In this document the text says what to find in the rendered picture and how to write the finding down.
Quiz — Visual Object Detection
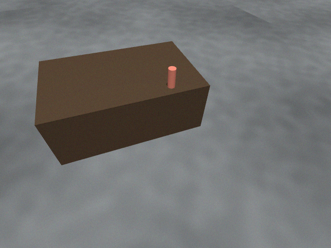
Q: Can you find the can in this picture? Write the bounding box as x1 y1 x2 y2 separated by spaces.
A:
168 66 176 89

